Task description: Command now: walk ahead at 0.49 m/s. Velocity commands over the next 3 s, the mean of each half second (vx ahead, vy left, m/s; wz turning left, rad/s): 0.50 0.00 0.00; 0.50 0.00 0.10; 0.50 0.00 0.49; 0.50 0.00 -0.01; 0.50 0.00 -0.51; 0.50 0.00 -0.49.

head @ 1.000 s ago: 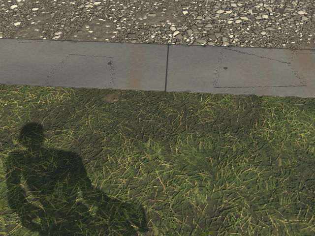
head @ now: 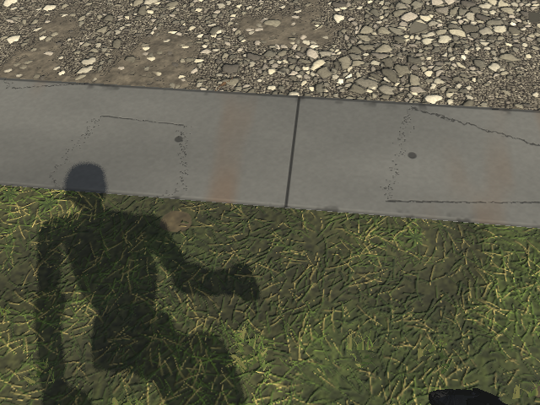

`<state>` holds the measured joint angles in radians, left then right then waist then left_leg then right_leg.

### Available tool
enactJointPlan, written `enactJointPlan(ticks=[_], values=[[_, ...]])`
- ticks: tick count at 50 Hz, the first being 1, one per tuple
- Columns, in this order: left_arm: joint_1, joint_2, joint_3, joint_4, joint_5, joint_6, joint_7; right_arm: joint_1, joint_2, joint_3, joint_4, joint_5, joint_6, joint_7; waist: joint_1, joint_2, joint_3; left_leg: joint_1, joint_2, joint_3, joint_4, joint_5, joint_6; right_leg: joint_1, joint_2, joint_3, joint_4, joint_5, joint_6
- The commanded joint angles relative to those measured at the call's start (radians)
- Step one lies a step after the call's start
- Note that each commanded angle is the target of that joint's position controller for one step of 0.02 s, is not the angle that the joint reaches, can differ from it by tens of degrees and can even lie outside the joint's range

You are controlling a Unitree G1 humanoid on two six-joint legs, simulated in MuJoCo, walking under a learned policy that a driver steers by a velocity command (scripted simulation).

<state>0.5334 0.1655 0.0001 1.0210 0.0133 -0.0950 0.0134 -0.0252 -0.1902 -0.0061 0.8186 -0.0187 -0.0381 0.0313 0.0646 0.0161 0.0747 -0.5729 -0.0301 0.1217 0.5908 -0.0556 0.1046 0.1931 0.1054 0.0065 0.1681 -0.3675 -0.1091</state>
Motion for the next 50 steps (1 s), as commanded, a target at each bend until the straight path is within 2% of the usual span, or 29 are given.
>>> enactJointPlan(ticks=[1,2,3,4,5,6,7,9,10,12,15,19,23,25,27,28,29,30,31,32,33,34,35,36,37,40,41,45,50], values=[[-0.023,0.184,0.036,-0.026,0.01,-0.002,0.016,0.26,-0.144,-0.049,0.044,0.004,-0.019,-0.027,-0.174,-0.112,-0.12,0.341,-0.063,-0.009,-0.057,-0.063,0.06,-0.078,-0.285,0.047,0.386,1.289,0.007],[-0.055,0.192,0.038,-0.034,0.004,0.001,0.011,0.409,-0.166,-0.062,0.088,-0.006,-0.027,-0.038,-0.247,-0.091,-0.186,0.552,-0.005,-0.065,-0.115,-0.051,0.092,-0.202,-0.26,0.031,0.594,1.115,0.004],[-0.048,0.145,0.027,-0.063,0.002,-0.002,0.004,0.547,-0.247,-0.085,0.106,-0.026,-0.027,-0.049,-0.273,0.039,-0.301,0.746,0.241,-0.342,-0.123,-0.179,0.155,-0.378,-0.17,-0.026,0.934,0.632,-0.004],[0.088,0.072,0.022,-0.053,-0.022,0.003,-0.008,0.497,-0.25,-0.089,0.104,-0.019,-0.017,-0.038,-0.155,0.211,-0.361,0.928,0.449,-0.845,-0.246,-0.233,0.322,-0.74,0.009,0.003,1.269,-0.149,0.03],[-0.011,0.162,0.037,-0.066,0.006,0.005,-0.004,0.386,-0.2,-0.083,0.09,0.014,-0.015,-0.025,-0.148,0.031,-0.21,0.78,0.397,-0.773,-0.338,-0.378,0.295,-0.845,-0.069,0.066,1.258,-0.053,0.002],[-0.108,0.169,0.043,-0.095,0.008,0.0,-0.012,0.301,-0.146,-0.068,0.076,0.017,-0.022,-0.021,-0.121,0.004,-0.089,0.628,0.367,-0.641,-0.387,-0.379,0.264,-0.846,-0.109,0.062,1.205,0.029,-0.002],[-0.136,0.152,0.043,-0.1,0.009,0.001,-0.016,0.277,-0.098,-0.057,0.086,0.009,-0.031,-0.017,-0.084,-0.05,-0.011,0.495,0.328,-0.55,-0.428,-0.274,0.226,-0.801,-0.141,0.058,1.134,0.059,0.0],[-0.115,0.1,0.035,-0.092,0.025,0.028,-0.027,0.302,-0.062,-0.04,0.121,0.004,-0.053,-0.025,-0.03,-0.03,0.002,0.37,0.254,-0.407,-0.456,-0.134,0.165,-0.695,-0.177,0.055,1.039,0.08,0.023],[-0.111,0.082,0.033,-0.089,0.027,0.037,-0.032,0.331,-0.067,-0.04,0.138,0.006,-0.064,-0.026,-0.023,-0.018,0.0,0.353,0.238,-0.367,-0.463,-0.069,0.158,-0.682,-0.18,0.041,1.013,0.09,0.032],[-0.165,0.083,0.034,-0.111,0.026,0.047,-0.04,0.375,-0.101,-0.045,0.164,0.011,-0.076,-0.024,-0.02,0.002,0.011,0.347,0.218,-0.301,-0.485,-0.001,0.151,-0.727,-0.199,0.015,0.951,0.142,0.05],[-0.324,0.099,0.035,-0.163,0.021,0.053,-0.043,0.434,-0.114,-0.042,0.183,0.013,-0.074,-0.022,-0.052,0.01,0.038,0.389,0.188,-0.24,-0.502,0.098,0.122,-0.827,-0.222,-0.024,0.808,0.27,0.073],[-0.481,0.085,0.024,-0.206,0.008,0.051,-0.046,0.52,-0.11,-0.034,0.208,0.014,-0.071,-0.026,-0.105,0.036,0.031,0.471,0.163,-0.186,-0.476,0.232,0.069,-0.822,-0.196,-0.067,0.598,0.395,0.083],[-0.595,0.09,0.02,-0.238,0.007,0.048,-0.043,0.59,-0.115,-0.029,0.234,0.002,-0.065,-0.037,-0.143,0.051,0.033,0.625,0.196,-0.189,-0.428,0.321,0.078,-0.844,-0.163,-0.084,0.479,0.376,0.069],[-0.624,0.099,0.023,-0.254,0.007,0.042,-0.042,0.597,-0.125,-0.031,0.244,-0.006,-0.061,-0.045,-0.139,0.056,0.038,0.694,0.229,-0.196,-0.391,0.384,0.092,-0.843,-0.151,-0.081,0.438,0.314,0.049],[-0.574,0.111,0.03,-0.245,0.008,0.032,-0.037,0.563,-0.138,-0.034,0.245,-0.008,-0.059,-0.051,-0.096,0.063,0.02,0.711,0.242,-0.178,-0.311,0.563,0.08,-0.739,-0.117,-0.092,0.385,0.229,0.016],[-0.489,0.125,0.039,-0.217,0.009,0.027,-0.03,0.547,-0.148,-0.036,0.245,-0.008,-0.058,-0.052,-0.058,0.07,-0.022,0.703,0.238,-0.167,-0.22,0.69,0.068,-0.623,-0.084,-0.102,0.359,0.195,-0.003],[-0.331,0.143,0.052,-0.162,0.013,0.018,-0.021,0.528,-0.153,-0.037,0.245,-0.003,-0.055,-0.05,0.01,0.052,-0.098,0.665,0.211,-0.139,-0.054,0.723,0.051,-0.437,-0.056,-0.114,0.293,0.228,-0.03],[-0.151,0.195,0.073,-0.11,0.033,0.008,-0.01,0.512,-0.141,-0.031,0.227,0.006,-0.058,-0.048,0.079,0.026,-0.201,0.487,0.177,-0.118,0.168,0.52,0.033,-0.166,-0.153,-0.013,0.293,0.224,-0.073],[-0.017,0.31,0.104,-0.095,0.059,0.007,-0.002,0.594,-0.04,-0.009,0.191,0.045,-0.06,-0.037,0.071,-0.177,-0.371,0.13,0.038,-0.039,0.571,-0.014,-0.019,0.171,-0.474,0.432,0.27,0.142,-0.201],[-0.046,0.276,0.102,-0.088,0.021,0.023,-0.016,0.599,-0.109,-0.032,0.212,0.029,-0.058,-0.039,0.06,-0.149,-0.398,-0.014,-0.039,-0.137,0.739,-0.461,-0.011,0.158,-0.535,0.682,0.139,0.133,-0.252],[-0.162,0.232,0.091,-0.097,-0.001,0.026,-0.021,0.502,-0.133,-0.044,0.183,0.013,-0.056,-0.038,0.008,-0.091,-0.211,-0.082,0.031,-0.175,0.748,-0.369,-0.003,0.001,-0.483,0.519,0.108,0.086,-0.215],[-0.243,0.17,0.076,-0.109,-0.004,0.02,-0.026,0.438,-0.116,-0.041,0.163,0.008,-0.061,-0.033,-0.016,-0.055,-0.113,-0.068,0.066,-0.172,0.692,-0.29,-0.003,-0.145,-0.443,0.405,0.062,0.136,-0.185],[-0.275,0.132,0.065,-0.105,-0.001,0.013,-0.027,0.415,-0.097,-0.043,0.16,0.004,-0.055,-0.029,-0.049,-0.047,-0.056,-0.026,0.096,-0.168,0.63,-0.252,-0.007,-0.249,-0.392,0.313,0.029,0.198,-0.144],[-0.276,0.099,0.055,-0.088,-0.003,0.007,-0.023,0.425,-0.08,-0.042,0.161,-0.013,-0.041,-0.024,-0.08,-0.063,-0.032,0.026,0.113,-0.165,0.583,-0.234,-0.018,-0.326,-0.35,0.242,0.007,0.252,-0.113],[-0.258,0.087,0.05,-0.074,-0.001,0.0,-0.021,0.444,-0.055,-0.038,0.169,-0.019,-0.027,-0.016,-0.095,-0.071,-0.035,0.061,0.115,-0.156,0.562,-0.223,-0.028,-0.357,-0.33,0.198,-0.006,0.292,-0.103],[-0.186,0.128,0.057,-0.036,-0.003,-0.018,-0.018,0.393,-0.049,-0.041,0.147,-0.018,-0.007,-0.003,-0.11,-0.068,-0.019,0.011,0.122,-0.129,0.511,-0.157,-0.047,-0.362,-0.31,0.117,-0.037,0.393,-0.106],[-0.168,0.136,0.058,-0.03,0.0,-0.02,-0.017,0.35,-0.053,-0.042,0.133,-0.015,-0.002,-0.002,-0.103,-0.067,-0.005,-0.024,0.128,-0.128,0.483,-0.119,-0.051,-0.358,-0.307,0.092,-0.052,0.395,-0.1],[-0.108,0.123,0.048,-0.012,0.003,-0.023,-0.013,0.182,-0.054,-0.037,0.075,-0.001,-0.003,0.003,-0.068,-0.072,0.032,-0.088,0.112,-0.128,0.298,0.032,-0.052,-0.321,-0.283,-0.01,-0.069,0.461,-0.059],[-0.03,0.129,0.043,0.015,0.005,-0.025,0.005,0.03,-0.041,-0.022,0.021,-0.003,-0.007,0.008,-0.025,-0.071,0.05,-0.069,0.086,-0.053,0.095,0.09,-0.025,-0.195,-0.315,-0.093,-0.053,0.577,-0.039]])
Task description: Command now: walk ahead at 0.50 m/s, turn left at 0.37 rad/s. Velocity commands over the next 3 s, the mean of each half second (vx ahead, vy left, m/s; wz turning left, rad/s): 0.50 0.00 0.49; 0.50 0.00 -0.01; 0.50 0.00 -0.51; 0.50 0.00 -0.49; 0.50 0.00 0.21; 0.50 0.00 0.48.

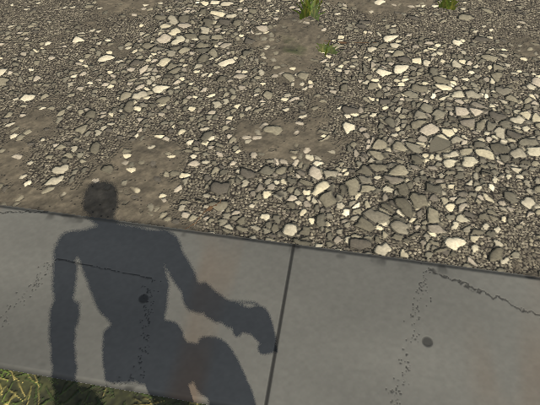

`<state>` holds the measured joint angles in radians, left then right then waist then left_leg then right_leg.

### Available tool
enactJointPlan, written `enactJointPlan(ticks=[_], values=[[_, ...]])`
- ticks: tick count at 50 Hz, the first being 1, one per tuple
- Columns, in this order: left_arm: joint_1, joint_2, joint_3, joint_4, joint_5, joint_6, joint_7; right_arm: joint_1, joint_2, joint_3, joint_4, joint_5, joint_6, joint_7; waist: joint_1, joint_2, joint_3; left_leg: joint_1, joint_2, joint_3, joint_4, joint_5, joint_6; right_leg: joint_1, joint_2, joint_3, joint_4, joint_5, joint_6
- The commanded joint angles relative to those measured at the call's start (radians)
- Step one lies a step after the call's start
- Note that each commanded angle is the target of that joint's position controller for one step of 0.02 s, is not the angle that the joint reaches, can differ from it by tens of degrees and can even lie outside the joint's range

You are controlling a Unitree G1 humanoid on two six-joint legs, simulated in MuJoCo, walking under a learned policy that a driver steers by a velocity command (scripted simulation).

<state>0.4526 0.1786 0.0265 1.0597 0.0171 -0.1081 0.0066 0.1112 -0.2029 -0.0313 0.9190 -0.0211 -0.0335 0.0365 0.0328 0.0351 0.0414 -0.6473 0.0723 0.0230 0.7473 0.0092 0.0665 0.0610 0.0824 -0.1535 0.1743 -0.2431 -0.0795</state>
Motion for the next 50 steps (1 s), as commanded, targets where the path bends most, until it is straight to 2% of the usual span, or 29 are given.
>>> enactJointPlan(ticks=[1,3,5,6,7,8,9,10,11,12,13,14,16,18,22,29,31,32,33,34,35,36,37,38,39,40,42,45,50], values=[[0.065,0.119,0.017,-0.017,0.004,-0.009,0.016,-0.127,-0.031,0.003,-0.09,-0.003,-0.013,0.004,0.012,-0.089,0.086,0.001,-0.022,0.057,-0.087,0.001,0.023,-0.02,-0.304,0.056,-0.039,0.488,-0.068],[0.067,0.133,0.02,-0.01,0.007,-0.002,0.025,-0.134,-0.038,-0.001,-0.103,-0.006,-0.016,0.004,0.002,-0.092,0.079,0.024,-0.045,0.084,-0.128,-0.08,0.051,0.051,-0.324,0.028,0.03,0.636,-0.064],[0.047,0.157,0.026,-0.012,0.009,0.006,0.034,-0.072,-0.053,-0.012,-0.091,-0.009,-0.018,-0.003,-0.033,-0.115,0.029,0.131,-0.104,0.129,-0.147,-0.183,0.089,0.087,-0.332,-0.007,0.174,0.933,-0.054],[0.037,0.171,0.03,-0.015,0.011,0.013,0.035,0.008,-0.068,-0.022,-0.068,-0.01,-0.021,-0.008,-0.067,-0.123,-0.019,0.219,-0.142,0.145,-0.163,-0.226,0.114,0.09,-0.332,-0.023,0.306,1.033,-0.051],[0.027,0.184,0.034,-0.022,0.009,0.022,0.034,0.136,-0.09,-0.037,-0.028,-0.014,-0.027,-0.01,-0.118,-0.121,-0.087,0.374,-0.17,0.143,-0.222,-0.211,0.144,0.042,-0.322,-0.041,0.491,1.007,-0.04],[0.0,0.186,0.033,-0.05,0.003,0.022,0.03,0.292,-0.155,-0.065,0.013,-0.03,-0.031,-0.017,-0.192,-0.081,-0.17,0.621,-0.088,0.003,-0.264,-0.23,0.2,-0.151,-0.302,-0.05,0.75,0.787,-0.016],[0.036,0.094,0.017,-0.115,-0.018,0.015,0.007,0.348,-0.271,-0.098,0.0,-0.033,-0.025,-0.031,-0.157,0.143,-0.287,0.948,0.228,-0.492,-0.299,-0.214,0.356,-0.569,-0.136,-0.061,1.164,0.032,0.04],[-0.059,0.157,0.034,-0.148,-0.008,0.004,0.0,0.344,-0.265,-0.097,0.003,0.005,-0.007,-0.026,-0.164,0.088,-0.329,0.982,0.286,-0.77,-0.447,-0.199,0.403,-0.746,-0.036,0.141,1.311,-0.257,0.048],[-0.149,0.157,0.033,-0.187,-0.006,-0.009,-0.006,0.265,-0.247,-0.092,0.0,0.014,-0.002,-0.031,-0.13,0.032,-0.161,0.863,0.253,-0.591,-0.468,-0.186,0.36,-0.842,-0.118,0.189,1.27,-0.162,0.038],[-0.167,0.154,0.031,-0.192,-0.008,-0.018,-0.007,0.211,-0.188,-0.079,-0.008,0.016,-0.004,-0.031,-0.095,-0.039,-0.083,0.725,0.215,-0.493,-0.496,-0.112,0.31,-0.798,-0.154,0.185,1.176,-0.087,0.04],[-0.16,0.144,0.033,-0.186,-0.001,-0.01,-0.004,0.167,-0.155,-0.071,-0.015,0.015,-0.009,-0.033,-0.049,-0.078,-0.025,0.605,0.164,-0.41,-0.515,-0.02,0.267,-0.733,-0.18,0.185,1.092,-0.07,0.05],[-0.146,0.132,0.031,-0.19,0.018,0.012,-0.004,0.146,-0.13,-0.062,-0.016,0.022,-0.015,-0.038,-0.014,-0.072,-0.012,0.522,0.113,-0.344,-0.528,0.034,0.24,-0.665,-0.195,0.188,1.03,-0.069,0.068],[-0.136,0.112,0.03,-0.198,0.034,0.049,-0.011,0.164,-0.139,-0.06,-0.017,0.024,-0.034,-0.039,0.003,-0.045,-0.024,0.474,0.07,-0.294,-0.534,0.114,0.233,-0.621,-0.193,0.171,0.968,-0.063,0.094],[-0.191,0.111,0.03,-0.227,0.033,0.065,-0.017,0.199,-0.172,-0.067,-0.014,0.024,-0.04,-0.039,-0.003,-0.023,-0.015,0.45,0.044,-0.272,-0.549,0.12,0.227,-0.648,-0.193,0.156,0.892,-0.002,0.116],[-0.374,0.127,0.03,-0.303,0.027,0.072,-0.02,0.293,-0.175,-0.068,-0.013,0.023,-0.033,-0.037,-0.066,0.012,0.013,0.508,0.026,-0.298,-0.553,0.116,0.186,-0.744,-0.185,0.151,0.713,0.155,0.136],[-0.552,0.118,0.009,-0.375,0.016,0.058,-0.036,0.413,-0.159,-0.053,0.006,0.007,-0.039,-0.052,-0.139,0.029,0.02,0.709,0.055,-0.292,-0.494,0.286,0.153,-0.752,-0.134,0.123,0.478,0.242,0.088],[-0.548,0.132,0.01,-0.387,0.012,0.049,-0.037,0.405,-0.177,-0.054,0.005,0.001,-0.041,-0.06,-0.122,0.041,0.027,0.736,0.082,-0.301,-0.467,0.352,0.14,-0.694,-0.119,0.126,0.417,0.2,0.056],[-0.502,0.141,0.013,-0.38,0.011,0.046,-0.034,0.379,-0.186,-0.054,-0.001,-0.002,-0.042,-0.063,-0.093,0.044,0.02,0.727,0.085,-0.29,-0.438,0.421,0.123,-0.615,-0.103,0.124,0.379,0.167,0.035],[-0.427,0.16,0.022,-0.358,0.01,0.041,-0.027,0.357,-0.2,-0.056,-0.005,-0.001,-0.045,-0.063,-0.057,0.05,-0.007,0.713,0.08,-0.277,-0.375,0.548,0.106,-0.5,-0.071,0.114,0.356,0.124,0.015],[-0.294,0.181,0.033,-0.314,0.007,0.036,-0.018,0.339,-0.214,-0.058,-0.005,-0.004,-0.047,-0.059,0.002,0.037,-0.069,0.715,0.055,-0.242,-0.241,0.641,0.09,-0.359,-0.039,0.094,0.315,0.113,-0.009],[-0.14,0.208,0.046,-0.271,0.015,0.027,-0.005,0.328,-0.204,-0.055,-0.009,-0.001,-0.05,-0.055,0.073,0.008,-0.156,0.629,0.014,-0.197,-0.044,0.554,0.073,-0.149,-0.082,0.132,0.29,0.142,-0.042],[0.024,0.285,0.063,-0.253,0.033,0.025,0.008,0.356,-0.145,-0.04,-0.042,0.0,-0.055,-0.053,0.107,-0.115,-0.299,0.468,-0.056,-0.137,0.266,0.181,0.055,0.072,-0.317,0.415,0.304,0.077,-0.097],[0.012,0.348,0.083,-0.228,0.028,0.039,-0.002,0.506,-0.093,-0.037,-0.027,0.033,-0.052,-0.043,0.02,-0.358,-0.351,0.153,-0.236,-0.081,0.553,-0.538,0.009,0.238,-0.496,0.891,0.158,0.095,-0.254],[-0.089,0.255,0.067,-0.247,-0.008,0.051,-0.017,0.428,-0.163,-0.043,-0.024,-0.01,-0.046,-0.048,-0.005,-0.158,-0.202,0.042,-0.145,-0.129,0.598,-0.477,0.026,0.12,-0.441,0.89,0.107,-0.072,-0.228],[-0.174,0.193,0.053,-0.266,-0.016,0.051,-0.024,0.309,-0.168,-0.045,-0.055,-0.016,-0.049,-0.04,-0.012,-0.081,-0.08,0.022,-0.1,-0.111,0.56,-0.377,0.022,-0.015,-0.396,0.724,0.097,-0.051,-0.209],[-0.201,0.165,0.045,-0.263,-0.005,0.048,-0.027,0.25,-0.15,-0.039,-0.078,-0.017,-0.053,-0.035,-0.023,-0.044,-0.035,0.035,-0.069,-0.099,0.508,-0.329,0.016,-0.101,-0.345,0.629,0.079,0.067,-0.191],[-0.174,0.153,0.038,-0.234,-0.007,0.038,-0.023,0.243,-0.123,-0.031,-0.096,-0.028,-0.036,-0.025,-0.059,-0.089,-0.031,0.096,-0.032,-0.087,0.413,-0.309,-0.01,-0.185,-0.27,0.517,0.057,0.211,-0.164],[-0.111,0.186,0.049,-0.211,-0.015,0.027,-0.018,0.207,-0.112,-0.024,-0.121,-0.029,-0.017,-0.021,-0.063,-0.101,-0.039,0.099,-0.027,-0.056,0.318,-0.305,-0.055,-0.222,-0.241,0.467,0.031,0.297,-0.184],[-0.027,0.204,0.058,-0.204,-0.019,0.037,-0.013,-0.018,-0.102,-0.008,-0.204,-0.019,-0.007,-0.02,-0.01,-0.1,0.01,0.038,-0.015,-0.035,0.055,-0.117,-0.104,-0.242,-0.206,0.452,-0.006,0.254,-0.165]])
Over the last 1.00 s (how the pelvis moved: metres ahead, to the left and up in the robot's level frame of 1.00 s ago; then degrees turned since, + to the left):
0.55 -0.04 0.02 5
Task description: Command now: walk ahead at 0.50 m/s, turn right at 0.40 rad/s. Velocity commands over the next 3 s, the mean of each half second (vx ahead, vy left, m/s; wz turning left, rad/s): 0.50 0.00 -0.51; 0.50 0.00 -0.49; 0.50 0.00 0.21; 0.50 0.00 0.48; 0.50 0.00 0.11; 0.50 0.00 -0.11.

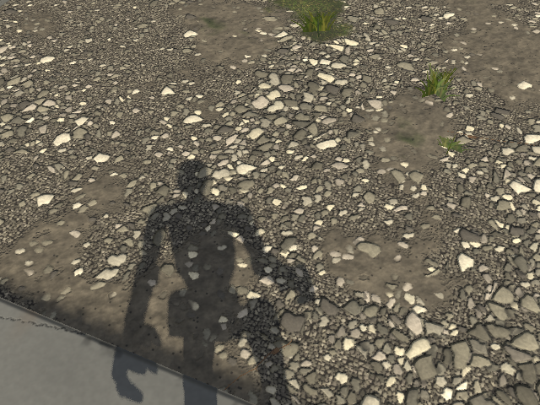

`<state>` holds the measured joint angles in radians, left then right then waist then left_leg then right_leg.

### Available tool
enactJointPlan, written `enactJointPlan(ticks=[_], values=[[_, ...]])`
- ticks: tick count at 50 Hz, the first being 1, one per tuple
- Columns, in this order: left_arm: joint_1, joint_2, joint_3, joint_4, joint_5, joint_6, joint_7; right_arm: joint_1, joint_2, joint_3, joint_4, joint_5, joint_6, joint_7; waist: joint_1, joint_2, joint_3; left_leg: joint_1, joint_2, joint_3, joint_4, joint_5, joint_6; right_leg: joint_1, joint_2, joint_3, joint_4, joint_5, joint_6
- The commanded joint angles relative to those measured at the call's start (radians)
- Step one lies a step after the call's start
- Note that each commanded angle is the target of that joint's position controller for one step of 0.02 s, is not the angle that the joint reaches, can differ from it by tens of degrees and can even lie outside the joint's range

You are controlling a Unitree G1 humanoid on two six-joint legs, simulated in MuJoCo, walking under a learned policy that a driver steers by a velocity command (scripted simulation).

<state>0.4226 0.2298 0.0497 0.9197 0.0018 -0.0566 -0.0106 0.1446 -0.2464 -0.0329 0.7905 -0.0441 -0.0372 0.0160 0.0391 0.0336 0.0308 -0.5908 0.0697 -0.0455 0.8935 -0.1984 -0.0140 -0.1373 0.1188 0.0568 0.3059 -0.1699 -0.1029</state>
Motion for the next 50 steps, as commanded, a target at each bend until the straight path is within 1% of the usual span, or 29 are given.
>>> enactJointPlan(ticks=[1,3,7,9,10,11,12,13,14,15,16,17,19,22,25,28,29,31,37,38,39,41,42,44,45,47,48,49,50], values=[[0.021,0.154,0.036,-0.064,-0.003,-0.013,0.004,-0.082,-0.055,-0.004,-0.085,0.007,-0.003,0.002,-0.003,-0.103,0.015,-0.013,-0.018,0.034,-0.132,0.123,-0.026,-0.031,-0.239,0.244,-0.13,0.184,-0.134],[0.056,0.157,0.039,-0.062,-0.004,-0.011,0.006,-0.139,-0.058,0.0,-0.106,0.014,-0.005,0.002,0.02,-0.108,0.01,-0.014,-0.031,0.031,-0.191,0.158,-0.027,0.006,-0.239,0.258,-0.102,0.207,-0.128],[0.086,0.178,0.047,-0.073,0.01,-0.002,0.016,-0.217,-0.072,0.004,-0.151,0.024,-0.02,-0.001,0.042,-0.116,0.013,0.021,-0.061,0.023,-0.294,0.125,-0.02,0.064,-0.257,0.305,-0.018,0.308,-0.116],[0.043,0.209,0.057,-0.097,0.01,0.006,0.023,-0.168,-0.096,-0.005,-0.152,0.026,-0.034,0.001,0.007,-0.126,0.003,0.146,-0.083,0.014,-0.369,0.066,-0.002,0.045,-0.254,0.336,0.028,0.347,-0.083],[0.019,0.216,0.06,-0.109,0.009,0.009,0.024,-0.096,-0.106,-0.01,-0.136,0.027,-0.041,-0.002,-0.025,-0.13,-0.02,0.253,-0.099,0.018,-0.406,0.043,0.011,0.022,-0.243,0.343,0.076,0.361,-0.065],[-0.008,0.21,0.058,-0.121,0.004,0.006,0.02,0.014,-0.129,-0.021,-0.107,0.025,-0.052,-0.012,-0.081,-0.097,-0.074,0.418,-0.092,0.006,-0.465,0.056,0.035,-0.022,-0.194,0.316,0.195,0.363,-0.039],[-0.016,0.165,0.047,-0.148,-0.007,-0.002,0.011,0.159,-0.198,-0.039,-0.093,0.007,-0.064,-0.028,-0.141,0.011,-0.195,0.63,0.078,-0.154,-0.498,-0.076,0.084,-0.115,-0.134,0.238,0.437,0.221,-0.011],[0.04,0.079,0.029,-0.178,-0.029,-0.004,0.009,0.23,-0.275,-0.055,-0.099,-0.009,-0.055,-0.04,-0.132,0.182,-0.29,0.86,0.311,-0.475,-0.564,-0.248,0.149,-0.38,-0.004,0.09,0.695,-0.281,0.021],[0.098,0.142,0.038,-0.18,-0.003,0.007,0.015,0.212,-0.276,-0.065,-0.086,0.005,-0.037,-0.038,-0.087,0.245,-0.276,0.811,0.382,-0.711,-0.615,-0.341,0.218,-0.521,-0.027,0.04,0.842,-0.398,0.015],[0.047,0.173,0.045,-0.158,0.015,0.019,0.013,0.151,-0.171,-0.044,-0.106,0.011,-0.031,-0.033,-0.075,0.086,-0.149,0.693,0.334,-0.595,-0.626,-0.339,0.207,-0.54,-0.088,0.059,0.893,-0.305,0.012],[-0.012,0.16,0.044,-0.165,0.017,0.023,0.002,0.096,-0.114,-0.029,-0.112,0.015,-0.032,-0.028,-0.065,0.022,-0.065,0.576,0.276,-0.429,-0.652,-0.189,0.187,-0.497,-0.113,0.055,0.852,-0.227,0.024],[-0.027,0.142,0.042,-0.168,0.019,0.033,-0.006,0.077,-0.095,-0.022,-0.107,0.011,-0.036,-0.026,-0.045,0.038,-0.036,0.511,0.234,-0.312,-0.67,-0.036,0.163,-0.454,-0.139,0.046,0.814,-0.193,0.037],[-0.018,0.134,0.042,-0.17,0.031,0.06,-0.016,0.099,-0.098,-0.022,-0.084,0.022,-0.052,-0.023,-0.022,0.088,-0.024,0.459,0.187,-0.174,-0.679,0.195,0.144,-0.402,-0.156,0.031,0.782,-0.167,0.057],[-0.08,0.129,0.04,-0.201,0.024,0.078,-0.03,0.134,-0.114,-0.029,-0.064,0.034,-0.065,-0.018,-0.017,0.075,-0.041,0.487,0.186,-0.075,-0.693,0.341,0.157,-0.445,-0.163,0.021,0.769,-0.093,0.068],[-0.197,0.115,0.028,-0.246,0.035,0.084,-0.048,0.177,-0.14,-0.039,-0.034,0.028,-0.056,-0.024,-0.046,0.06,-0.028,0.509,0.18,0.02,-0.693,0.436,0.168,-0.504,-0.163,-0.016,0.74,0.009,0.082],[-0.237,0.119,0.022,-0.261,0.03,0.091,-0.053,0.216,-0.151,-0.045,-0.014,0.028,-0.047,-0.02,-0.06,0.058,-0.031,0.547,0.182,0.071,-0.682,0.415,0.179,-0.512,-0.175,-0.025,0.662,0.07,0.072],[-0.226,0.139,0.033,-0.247,0.04,0.095,-0.054,0.261,-0.171,-0.051,-0.007,0.014,-0.058,-0.021,-0.072,0.06,-0.063,0.605,0.219,0.057,-0.636,0.416,0.205,-0.544,-0.178,-0.028,0.775,0.162,0.048],[-0.287,0.151,0.04,-0.262,0.044,0.097,-0.051,0.304,-0.16,-0.048,0.008,0.017,-0.061,-0.02,-0.088,0.029,-0.02,0.653,0.246,0.057,-0.613,0.365,0.208,-0.644,-0.183,0.0,0.785,0.14,0.03],[-0.459,0.135,0.038,-0.307,0.052,0.098,-0.061,0.381,-0.158,-0.048,0.047,0.002,-0.052,-0.029,-0.138,0.064,0.104,0.705,0.27,0.139,-0.548,0.375,0.158,-0.712,-0.185,-0.07,0.725,0.036,0.012],[-0.577,0.12,0.04,-0.345,0.04,0.085,-0.056,0.475,-0.138,-0.045,0.092,0.001,-0.068,-0.039,-0.19,0.085,0.15,0.857,0.294,0.074,-0.569,0.213,0.144,-0.906,-0.215,0.01,0.692,0.168,0.013],[-0.61,0.117,0.038,-0.348,0.044,0.072,-0.05,0.502,-0.148,-0.047,0.115,-0.01,-0.074,-0.048,-0.209,0.07,0.169,0.941,0.315,0.062,-0.558,0.143,0.125,-0.997,-0.212,0.057,0.643,0.137,0.014],[-0.621,0.108,0.034,-0.344,0.054,0.047,-0.046,0.502,-0.154,-0.049,0.136,-0.017,-0.081,-0.054,-0.208,0.05,0.19,0.959,0.32,0.082,-0.543,0.192,0.119,-1.013,-0.213,0.048,0.559,0.135,0.013],[-0.628,0.103,0.026,-0.344,0.036,0.031,-0.059,0.417,-0.132,-0.04,0.121,-0.021,-0.08,-0.059,-0.176,-0.031,0.223,0.788,0.263,0.158,-0.554,0.094,0.094,-0.852,-0.213,0.009,0.328,0.316,0.031],[-0.574,0.034,0.004,-0.289,0.039,0.023,-0.098,0.344,-0.11,-0.025,0.122,0.014,-0.075,-0.058,-0.147,-0.035,0.174,0.466,0.203,0.265,-0.566,-0.023,0.092,-0.366,-0.183,-0.091,0.189,0.637,0.03],[-0.507,0.04,0.006,-0.249,0.044,0.029,-0.101,0.325,-0.126,-0.027,0.119,0.023,-0.072,-0.057,-0.121,-0.027,0.148,0.443,0.2,0.286,-0.502,0.006,0.101,-0.268,-0.178,-0.087,0.185,0.678,0.03],[-0.295,0.079,0.019,-0.134,0.053,0.036,-0.065,0.315,-0.145,-0.031,0.128,0.027,-0.055,-0.057,-0.041,-0.023,0.04,0.542,0.191,0.297,-0.211,0.212,0.104,-0.138,-0.164,-0.11,0.145,0.639,0.016],[-0.13,0.116,0.032,-0.055,0.062,0.032,-0.039,0.331,-0.158,-0.037,0.143,0.023,-0.034,-0.062,0.023,-0.03,-0.056,0.547,0.173,0.3,0.05,0.307,0.094,0.032,-0.147,-0.125,0.116,0.612,0.001],[0.037,0.178,0.052,0.016,0.078,0.022,-0.018,0.34,-0.165,-0.046,0.16,0.034,-0.02,-0.06,0.119,-0.088,-0.136,0.421,0.111,0.3,0.404,0.173,0.073,0.282,-0.155,-0.137,0.051,0.649,-0.008],[0.054,0.259,0.071,0.046,0.083,0.015,-0.012,0.39,-0.098,-0.049,0.194,0.048,-0.011,-0.065,0.102,-0.239,-0.132,0.123,-0.031,0.206,0.877,-0.63,0.059,0.46,-0.269,-0.009,0.156,0.766,-0.023]])
Over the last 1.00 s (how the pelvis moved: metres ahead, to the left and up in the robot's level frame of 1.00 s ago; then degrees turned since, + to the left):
0.55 0.08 0.00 13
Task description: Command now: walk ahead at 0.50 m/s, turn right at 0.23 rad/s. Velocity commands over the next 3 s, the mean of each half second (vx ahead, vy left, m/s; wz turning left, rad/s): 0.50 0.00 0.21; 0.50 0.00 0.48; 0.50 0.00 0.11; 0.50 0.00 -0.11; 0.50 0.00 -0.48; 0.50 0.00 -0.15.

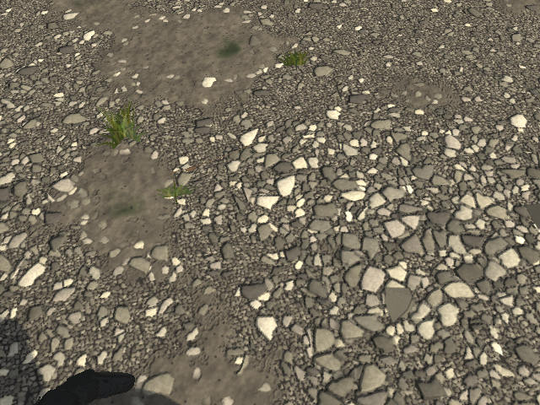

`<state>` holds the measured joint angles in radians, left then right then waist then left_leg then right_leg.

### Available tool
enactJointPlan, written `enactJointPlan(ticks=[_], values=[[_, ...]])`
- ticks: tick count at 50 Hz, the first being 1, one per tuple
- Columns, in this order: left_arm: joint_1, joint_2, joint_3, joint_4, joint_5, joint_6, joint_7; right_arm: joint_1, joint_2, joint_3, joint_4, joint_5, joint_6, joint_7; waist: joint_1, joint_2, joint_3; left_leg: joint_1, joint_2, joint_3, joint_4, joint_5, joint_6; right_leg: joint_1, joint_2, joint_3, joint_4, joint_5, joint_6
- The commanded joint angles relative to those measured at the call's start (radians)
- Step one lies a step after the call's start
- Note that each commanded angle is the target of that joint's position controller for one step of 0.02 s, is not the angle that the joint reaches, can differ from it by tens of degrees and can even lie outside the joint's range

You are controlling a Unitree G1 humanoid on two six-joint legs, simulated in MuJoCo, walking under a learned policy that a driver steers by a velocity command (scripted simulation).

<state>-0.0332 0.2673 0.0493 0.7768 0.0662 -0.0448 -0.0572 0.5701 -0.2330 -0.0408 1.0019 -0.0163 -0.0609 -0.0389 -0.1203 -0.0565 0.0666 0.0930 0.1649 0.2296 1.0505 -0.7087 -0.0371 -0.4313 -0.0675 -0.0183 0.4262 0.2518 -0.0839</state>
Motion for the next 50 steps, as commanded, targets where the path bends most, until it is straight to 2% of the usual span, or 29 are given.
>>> enactJointPlan(ticks=[1,2,3,4,5,6,7,8,9,11,13,17,21,23,25,26,27,28,29,30,31,33,34,36,41,45,48,49,50], values=[[0.54,0.307,0.072,0.15,-0.007,-0.01,0.031,0.146,-0.045,-0.027,-0.052,0.064,-0.006,-0.001,0.164,-0.239,-0.416,-0.807,-0.156,-0.339,0.93,-0.234,0.084,1.065,-0.301,0.181,0.431,1.044,-0.087],[0.579,0.276,0.075,0.148,-0.043,0.001,0.03,0.056,-0.085,-0.028,-0.072,0.069,-0.024,0.001,0.238,-0.11,-0.532,-0.87,-0.141,-0.394,0.88,-0.084,0.088,1.029,-0.354,0.285,0.324,0.813,-0.134],[0.534,0.237,0.068,0.159,-0.045,0.014,0.037,-0.015,-0.103,-0.026,-0.089,0.053,-0.018,-0.003,0.206,-0.031,-0.456,-0.944,-0.122,-0.31,0.77,0.062,0.08,0.885,-0.37,0.373,0.131,0.263,-0.164],[0.404,0.164,0.046,0.136,-0.042,0.021,0.051,-0.083,-0.093,-0.019,-0.08,0.011,-0.003,-0.002,0.158,0.008,-0.322,-0.908,-0.094,-0.25,0.7,0.193,0.07,0.65,-0.321,0.405,-0.017,-0.112,-0.149],[0.356,0.136,0.035,0.113,-0.04,0.003,0.059,-0.058,-0.074,-0.015,-0.066,-0.022,0.018,0.005,0.128,-0.07,-0.251,-0.842,-0.07,-0.271,0.667,0.261,0.08,0.468,-0.359,0.435,-0.048,-0.171,-0.188],[0.347,0.098,0.024,0.114,-0.046,-0.012,0.057,-0.066,-0.071,-0.013,-0.053,-0.043,0.043,0.013,0.11,-0.035,-0.197,-0.772,-0.055,-0.272,0.651,0.252,0.082,0.312,-0.354,0.432,-0.079,-0.207,-0.19],[0.295,0.074,0.014,0.117,-0.052,-0.037,0.051,-0.107,-0.066,-0.016,-0.067,-0.04,0.053,0.028,0.066,0.023,-0.116,-0.7,-0.026,-0.324,0.437,0.392,0.089,0.144,-0.297,0.341,-0.127,-0.257,-0.142],[0.282,0.104,0.022,0.14,-0.049,-0.055,0.052,-0.171,-0.032,-0.01,-0.088,-0.026,0.059,0.045,0.042,0.002,-0.04,-0.641,-0.031,-0.314,0.271,0.466,0.068,0.018,-0.235,0.267,-0.192,-0.285,-0.118],[0.303,0.113,0.026,0.157,-0.045,-0.067,0.056,-0.208,-0.031,-0.011,-0.098,-0.03,0.056,0.055,0.049,-0.024,-0.012,-0.652,-0.045,-0.307,0.202,0.519,0.059,0.028,-0.208,0.223,-0.208,-0.21,-0.132],[0.358,0.055,0.015,0.177,-0.042,-0.076,0.056,-0.236,-0.035,-0.011,-0.087,-0.022,0.046,0.059,0.066,-0.012,-0.033,-0.702,-0.052,-0.319,0.09,0.583,0.062,0.147,-0.207,0.156,-0.188,-0.038,-0.137],[0.377,0.019,0.004,0.181,-0.049,-0.07,0.059,-0.315,-0.02,-0.004,-0.111,-0.011,0.033,0.068,0.08,-0.009,-0.028,-0.719,-0.057,-0.303,-0.083,0.671,0.083,0.228,-0.179,0.061,-0.199,-0.001,-0.11],[0.469,0.039,0.002,0.207,-0.056,-0.061,0.073,-0.507,-0.006,0.011,-0.168,-0.003,0.025,0.09,0.14,0.008,0.012,-0.703,-0.09,-0.198,-0.279,0.773,0.121,0.341,-0.169,-0.039,-0.244,-0.011,-0.058],[0.535,0.068,0.008,0.229,-0.042,-0.041,0.086,-0.605,-0.004,0.011,-0.211,-0.01,0.029,0.097,0.168,0.025,0.038,-0.735,-0.124,-0.137,-0.372,0.628,0.154,0.501,-0.194,-0.088,-0.187,0.079,-0.05],[0.53,0.085,0.01,0.23,-0.037,-0.033,0.091,-0.593,-0.008,0.005,-0.215,-0.012,0.029,0.092,0.151,0.007,0.016,-0.658,-0.174,-0.09,-0.405,0.513,0.179,0.535,-0.194,-0.126,-0.09,0.306,-0.047],[0.501,0.112,0.015,0.221,-0.031,-0.022,0.091,-0.46,-0.037,-0.014,-0.179,-0.017,0.026,0.085,0.089,-0.017,-0.063,-0.489,-0.246,-0.058,-0.438,0.42,0.226,0.532,-0.19,-0.165,0.141,0.524,-0.047],[0.47,0.129,0.02,0.204,-0.038,-0.018,0.089,-0.306,-0.069,-0.031,-0.133,-0.025,0.02,0.077,0.017,-0.005,-0.142,-0.278,-0.248,-0.097,-0.513,0.463,0.265,0.426,-0.178,-0.193,0.348,0.445,-0.023],[0.435,0.105,0.012,0.159,-0.048,-0.023,0.083,-0.143,-0.175,-0.066,-0.1,-0.04,0.017,0.062,-0.053,0.1,-0.249,-0.022,-0.063,-0.366,-0.585,0.407,0.342,0.193,-0.132,-0.217,0.669,0.105,0.015],[0.412,0.037,0.004,0.082,-0.058,-0.038,0.057,-0.166,-0.264,-0.088,-0.121,-0.017,0.034,0.058,0.009,0.339,-0.311,0.236,0.207,-0.96,-0.743,0.427,0.507,-0.255,0.128,-0.133,1.021,-0.775,0.071],[0.296,0.102,0.014,0.063,-0.033,-0.046,0.053,-0.165,-0.245,-0.083,-0.112,0.006,0.047,0.053,-0.015,0.133,-0.228,0.202,0.181,-0.897,-0.765,0.46,0.478,-0.386,0.061,0.049,1.013,-0.729,0.057],[0.27,0.08,0.011,0.048,-0.048,-0.057,0.05,-0.227,-0.205,-0.073,-0.11,0.008,0.048,0.046,0.025,0.099,-0.118,0.079,0.159,-0.772,-0.772,0.515,0.441,-0.395,0.014,0.061,0.943,-0.658,0.057],[0.3,0.075,0.012,0.064,-0.053,-0.058,0.052,-0.281,-0.152,-0.06,-0.111,0.01,0.045,0.045,0.087,0.025,-0.031,-0.081,0.107,-0.673,-0.799,0.619,0.386,-0.318,-0.021,0.055,0.822,-0.614,0.062],[0.335,0.05,0.008,0.07,-0.024,-0.022,0.053,-0.343,-0.125,-0.049,-0.127,0.013,0.028,0.039,0.151,0.05,-0.029,-0.237,0.016,-0.545,-0.82,0.746,0.341,-0.162,-0.039,0.051,0.707,-0.594,0.093],[0.337,0.043,0.008,0.068,-0.017,-0.005,0.052,-0.337,-0.13,-0.05,-0.127,0.013,0.016,0.041,0.158,0.062,-0.04,-0.267,-0.007,-0.517,-0.819,0.803,0.34,-0.13,-0.028,0.038,0.677,-0.581,0.104],[0.291,0.04,0.009,0.045,-0.018,0.009,0.048,-0.305,-0.161,-0.059,-0.121,0.016,0.005,0.043,0.158,0.075,-0.038,-0.299,-0.038,-0.483,-0.833,0.843,0.336,-0.129,-0.021,0.021,0.595,-0.523,0.124],[0.073,0.043,0.002,-0.032,-0.032,0.008,0.045,-0.201,-0.177,-0.069,-0.115,0.019,0.007,0.045,0.077,0.114,-0.017,-0.252,-0.062,-0.505,-0.837,0.752,0.289,-0.18,-0.008,0.024,0.353,-0.323,0.15],[-0.011,0.042,-0.008,-0.058,-0.038,-0.003,0.034,-0.139,-0.166,-0.064,-0.102,0.006,0.004,0.041,0.035,0.131,-0.022,-0.165,-0.048,-0.498,-0.796,0.835,0.259,-0.143,0.02,0.01,0.209,-0.272,0.123],[0.04,0.071,-0.001,-0.055,-0.037,-0.015,0.032,-0.152,-0.178,-0.062,-0.105,-0.002,-0.003,0.035,0.068,0.151,-0.021,-0.149,-0.006,-0.529,-0.755,0.884,0.224,-0.014,0.039,0.012,0.122,-0.346,0.075],[0.106,0.089,0.007,-0.036,-0.037,-0.022,0.036,-0.172,-0.193,-0.066,-0.108,-0.003,-0.007,0.032,0.101,0.153,-0.038,-0.147,-0.005,-0.527,-0.702,0.966,0.211,0.07,0.059,0.005,0.097,-0.395,0.058],[0.225,0.104,0.017,0.004,-0.035,-0.034,0.042,-0.183,-0.195,-0.064,-0.109,-0.003,-0.01,0.034,0.16,0.117,-0.087,-0.149,-0.046,-0.488,-0.561,1.05,0.193,0.206,0.083,-0.01,0.026,-0.403,0.036]])
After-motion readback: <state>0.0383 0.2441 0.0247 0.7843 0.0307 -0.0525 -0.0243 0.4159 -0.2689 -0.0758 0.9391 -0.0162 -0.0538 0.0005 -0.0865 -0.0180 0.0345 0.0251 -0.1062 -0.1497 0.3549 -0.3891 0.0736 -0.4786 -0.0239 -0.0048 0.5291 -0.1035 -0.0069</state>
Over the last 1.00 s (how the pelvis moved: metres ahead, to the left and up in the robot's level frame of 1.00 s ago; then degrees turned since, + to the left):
0.46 -0.17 -0.12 -32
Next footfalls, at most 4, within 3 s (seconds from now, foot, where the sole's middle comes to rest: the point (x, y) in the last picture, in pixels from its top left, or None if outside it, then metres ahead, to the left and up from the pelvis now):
0.52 left None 0.39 0.08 -0.79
1.02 right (259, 304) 0.72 0.00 -0.79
1.52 left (148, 269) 0.86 0.30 -0.79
2.10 right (162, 178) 1.20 0.26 -0.79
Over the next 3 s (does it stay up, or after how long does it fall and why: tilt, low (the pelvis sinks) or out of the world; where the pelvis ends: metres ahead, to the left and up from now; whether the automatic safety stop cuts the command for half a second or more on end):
stays up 1.51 0.39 -0.01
